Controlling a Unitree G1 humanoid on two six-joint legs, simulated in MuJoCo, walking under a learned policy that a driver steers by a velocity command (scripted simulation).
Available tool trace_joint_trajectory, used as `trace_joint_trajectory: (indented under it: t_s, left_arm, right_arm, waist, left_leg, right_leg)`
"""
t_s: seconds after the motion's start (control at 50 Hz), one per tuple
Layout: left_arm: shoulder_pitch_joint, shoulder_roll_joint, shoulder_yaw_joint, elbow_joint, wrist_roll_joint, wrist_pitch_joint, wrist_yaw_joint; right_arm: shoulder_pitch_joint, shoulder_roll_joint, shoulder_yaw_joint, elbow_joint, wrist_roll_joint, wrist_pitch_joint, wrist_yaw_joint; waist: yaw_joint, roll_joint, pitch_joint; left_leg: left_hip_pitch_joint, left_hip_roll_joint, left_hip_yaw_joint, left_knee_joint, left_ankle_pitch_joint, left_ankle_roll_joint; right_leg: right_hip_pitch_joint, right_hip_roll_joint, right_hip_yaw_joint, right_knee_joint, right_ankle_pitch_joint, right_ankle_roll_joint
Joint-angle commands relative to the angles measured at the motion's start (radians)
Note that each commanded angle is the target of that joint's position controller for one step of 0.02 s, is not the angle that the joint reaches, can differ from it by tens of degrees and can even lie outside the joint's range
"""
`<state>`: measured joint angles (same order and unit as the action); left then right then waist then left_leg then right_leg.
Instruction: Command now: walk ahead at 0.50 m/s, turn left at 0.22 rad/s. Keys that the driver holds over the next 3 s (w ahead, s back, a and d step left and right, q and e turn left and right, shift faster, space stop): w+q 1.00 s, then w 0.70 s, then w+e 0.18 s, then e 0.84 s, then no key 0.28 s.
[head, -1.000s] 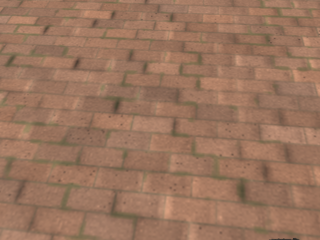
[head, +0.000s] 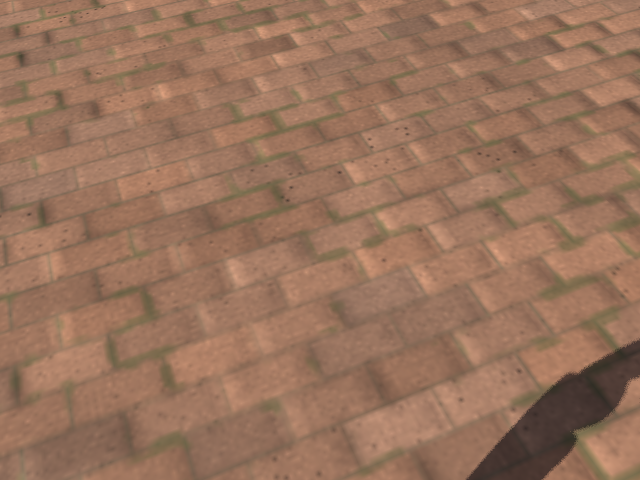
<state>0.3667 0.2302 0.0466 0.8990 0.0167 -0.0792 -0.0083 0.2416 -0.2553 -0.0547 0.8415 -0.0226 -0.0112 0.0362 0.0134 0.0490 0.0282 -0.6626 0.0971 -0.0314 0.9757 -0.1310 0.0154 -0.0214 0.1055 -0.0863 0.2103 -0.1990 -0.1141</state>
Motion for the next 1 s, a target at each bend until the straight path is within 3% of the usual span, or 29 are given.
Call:
trace_joint_trajectory:
  t_s: [0.02,0.12,0.16,0.2,0.22,0.24,0.26,0.28,0.3,0.32,0.34,0.36,0.38,0.42,0.46,0.56,0.66,0.7,0.74,0.76,0.78,0.8,0.82,0.84,0.86,0.9,0.96,1.0]
  left_arm:
    - [0.005,0.110,0.018,-0.038,-0.001,-0.025,0.007]
    - [0.073,0.104,0.006,0.008,0.002,-0.026,0.029]
    - [0.078,0.123,0.006,0.021,0.006,-0.021,0.037]
    - [0.063,0.158,0.011,0.026,0.010,-0.015,0.048]
    - [0.049,0.176,0.016,0.023,0.015,-0.007,0.052]
    - [0.035,0.189,0.020,0.015,0.016,0.001,0.051]
    - [-0.006,0.193,0.019,-0.010,0.007,0.001,0.047]
    - [0.044,0.087,-0.002,-0.069,-0.010,-0.010,0.026]
    - [-0.017,0.128,0.007,-0.096,0.003,-0.020,0.017]
    - [-0.092,0.123,0.002,-0.124,0.005,-0.031,0.010]
    - [-0.101,0.127,0.000,-0.131,0.000,-0.040,0.007]
    - [-0.098,0.122,0.001,-0.125,0.006,-0.033,0.008]
    - [-0.080,0.116,-0.001,-0.128,0.022,-0.013,0.008]
    - [-0.061,0.097,-0.005,-0.132,0.037,0.024,0.000]
    - [-0.103,0.089,-0.008,-0.156,0.035,0.039,-0.004]
    - [-0.309,0.088,-0.014,-0.231,0.026,0.039,-0.010]
    - [-0.431,0.102,-0.022,-0.285,0.014,0.022,-0.015]
    - [-0.384,0.128,-0.017,-0.282,0.011,0.013,-0.012]
    - [-0.211,0.169,0.002,-0.233,0.008,0.001,0.002]
    - [-0.082,0.204,0.015,-0.205,0.019,-0.012,0.015]
    - [0.080,0.280,0.032,-0.204,0.042,-0.016,0.034]
    - [0.021,0.354,0.051,-0.208,0.044,0.002,0.033]
    - [-0.048,0.246,0.037,-0.222,0.029,0.014,0.027]
    - [-0.102,0.164,0.017,-0.231,0.019,0.015,0.023]
    - [-0.126,0.134,0.008,-0.223,0.022,0.013,0.019]
    - [-0.105,0.126,0.005,-0.197,0.015,-0.001,0.021]
    - [-0.065,0.137,0.013,-0.171,0.000,-0.027,0.010]
    - [-0.047,0.142,0.017,-0.157,-0.001,-0.029,0.009]
  right_arm:
    - [-0.049,-0.047,-0.010,-0.057,0.001,-0.010,0.003]
    - [-0.192,-0.018,0.012,-0.110,-0.010,-0.019,0.016]
    - [-0.195,-0.019,0.014,-0.124,-0.009,-0.021,0.017]
    - [-0.122,-0.040,0.005,-0.111,-0.010,-0.019,0.010]
    - [-0.036,-0.060,-0.004,-0.090,-0.012,-0.021,0.006]
    - [0.083,-0.089,-0.019,-0.055,-0.017,-0.027,0.001]
    - [0.228,-0.141,-0.042,-0.019,-0.031,-0.033,-0.008]
    - [0.254,-0.268,-0.079,-0.023,-0.033,-0.027,-0.022]
    - [0.229,-0.265,-0.080,-0.026,0.009,-0.020,-0.016]
    - [0.168,-0.234,-0.074,-0.026,0.020,-0.016,-0.021]
    - [0.120,-0.174,-0.058,-0.030,0.019,-0.014,-0.022]
    - [0.078,-0.138,-0.048,-0.035,0.017,-0.017,-0.024]
    - [0.054,-0.117,-0.040,-0.037,0.022,-0.022,-0.029]
    - [0.062,-0.127,-0.039,-0.038,0.025,-0.041,-0.027]
    - [0.088,-0.158,-0.047,-0.034,0.024,-0.050,-0.027]
    - [0.180,-0.166,-0.052,-0.029,0.025,-0.042,-0.030]
    - [0.230,-0.185,-0.058,-0.039,0.009,-0.037,-0.041]
    - [0.188,-0.200,-0.061,-0.059,0.005,-0.038,-0.048]
    - [0.125,-0.217,-0.064,-0.079,0.004,-0.045,-0.043]
    - [0.117,-0.196,-0.057,-0.081,0.014,-0.053,-0.033]
    - [0.138,-0.108,-0.031,-0.113,0.022,-0.061,-0.029]
    - [0.263,-0.068,-0.023,-0.146,0.041,-0.055,-0.028]
    - [0.230,-0.150,-0.030,-0.099,0.006,-0.033,-0.039]
    - [0.155,-0.156,-0.033,-0.102,-0.001,-0.029,-0.027]
    - [0.125,-0.136,-0.029,-0.107,0.000,-0.025,-0.019]
    - [0.117,-0.119,-0.027,-0.108,-0.015,-0.004,0.000]
    - [0.067,-0.102,-0.022,-0.135,-0.014,0.013,0.016]
    - [0.004,-0.094,-0.018,-0.158,-0.016,0.015,0.023]
  waist:
    - [0.002,-0.097,0.059]
    - [0.047,-0.095,0.092]
    - [0.034,-0.108,0.074]
    - [-0.006,-0.147,0.013]
    - [-0.046,-0.158,-0.037]
    - [-0.099,-0.154,-0.103]
    - [-0.183,-0.101,-0.176]
    - [-0.127,0.134,-0.267]
    - [-0.127,0.068,-0.321]
    - [-0.104,-0.005,-0.167]
    - [-0.069,-0.064,-0.071]
    - [-0.028,-0.099,-0.012]
    - [0.003,-0.086,0.002]
    - [0.021,-0.048,-0.019]
    - [0.017,-0.029,-0.017]
    - [-0.065,0.018,0.003]
    - [-0.110,0.028,-0.002]
    - [-0.072,0.038,-0.009]
    - [0.015,0.029,-0.069]
    - [0.082,-0.035,-0.147]
    - [0.127,-0.165,-0.309]
    - [0.021,-0.414,-0.354]
    - [0.008,-0.196,-0.212]
    - [0.012,-0.094,-0.101]
    - [-0.002,-0.080,-0.049]
    - [-0.017,-0.154,-0.020]
    - [-0.023,-0.156,-0.024]
    - [-0.016,-0.144,-0.010]
  left_leg:
    - [-0.047,-0.024,-0.010,-0.087,0.116,0.006]
    - [-0.031,-0.050,0.105,-0.289,0.144,0.040]
    - [0.027,-0.088,0.152,-0.351,0.076,0.072]
    - [0.132,-0.151,0.197,-0.360,-0.029,0.117]
    - [0.220,-0.180,0.201,-0.371,-0.079,0.143]
    - [0.365,-0.200,0.178,-0.420,-0.091,0.172]
    - [0.599,-0.132,0.059,-0.497,-0.082,0.225]
    - [0.919,0.172,-0.413,-0.504,-0.024,0.377]
    - [0.978,0.246,-0.727,-0.635,0.032,0.452]
    - [0.855,0.219,-0.564,-0.668,0.011,0.409]
    - [0.712,0.187,-0.465,-0.701,0.061,0.361]
    - [0.603,0.133,-0.381,-0.721,0.138,0.316]
    - [0.522,0.086,-0.314,-0.739,0.200,0.294]
    - [0.466,0.037,-0.246,-0.750,0.288,0.283]
    - [0.445,0.008,-0.217,-0.763,0.311,0.274]
    - [0.529,-0.024,-0.237,-0.748,0.278,0.219]
    - [0.644,0.010,-0.306,-0.667,0.359,0.209]
    - [0.629,0.026,-0.341,-0.626,0.375,0.178]
    - [0.563,-0.006,-0.342,-0.484,0.479,0.136]
    - [0.494,-0.075,-0.288,-0.287,0.431,0.110]
    - [0.375,-0.139,-0.189,0.003,0.098,0.091]
    - [0.087,-0.264,-0.094,0.200,-0.458,0.067]
    - [0.006,-0.156,-0.098,0.286,-0.371,0.074]
    - [0.020,-0.125,-0.085,0.262,-0.272,0.068]
    - [0.045,-0.096,-0.073,0.224,-0.222,0.057]
    - [0.082,-0.064,-0.052,0.191,-0.191,0.039]
    - [0.038,-0.055,-0.039,0.187,-0.134,0.028]
    - [-0.025,-0.043,-0.031,0.160,-0.076,0.017]
  right_leg:
    - [-0.023,-0.282,0.074,-0.105,0.361,-0.036]
    - [0.093,-0.303,-0.016,-0.072,0.550,-0.010]
    - [0.148,-0.315,-0.050,0.007,0.767,0.006]
    - [0.194,-0.328,-0.075,0.158,1.088,0.020]
    - [0.191,-0.335,-0.085,0.292,1.165,0.020]
    - [0.142,-0.334,-0.092,0.473,1.098,0.017]
    - [-0.036,-0.302,-0.109,0.739,0.841,0.028]
    - [-0.454,-0.125,-0.110,1.141,0.018,0.077]
    - [-0.649,-0.036,0.105,1.298,-0.305,0.077]
    - [-0.726,-0.116,0.163,1.254,-0.199,0.071]
    - [-0.697,-0.153,0.144,1.163,-0.132,0.075]
    - [-0.648,-0.180,0.138,1.081,-0.118,0.086]
    - [-0.589,-0.195,0.135,1.026,-0.116,0.106]
    - [-0.537,-0.200,0.114,0.956,-0.107,0.135]
    - [-0.555,-0.202,0.093,0.873,-0.054,0.158]
    - [-0.638,-0.186,0.084,0.611,0.131,0.180]
    - [-0.622,-0.137,0.096,0.434,0.148,0.159]
    - [-0.507,-0.122,0.116,0.356,0.107,0.136]
    - [-0.247,-0.078,0.102,0.289,0.043,0.103]
    - [-0.050,-0.133,0.144,0.234,0.047,0.072]
    - [0.172,-0.394,0.400,0.203,-0.176,0.025]
    - [0.294,-0.573,0.874,0.056,-0.242,-0.085]
    - [0.169,-0.538,0.829,0.058,-0.374,-0.082]
    - [0.041,-0.482,0.652,0.045,-0.318,-0.060]
    - [-0.038,-0.432,0.509,0.024,-0.167,-0.040]
    - [-0.107,-0.366,0.328,-0.004,0.019,-0.014]
    - [-0.093,-0.368,0.218,-0.028,0.196,-0.031]
    - [-0.072,-0.370,0.154,-0.047,0.239,-0.039]
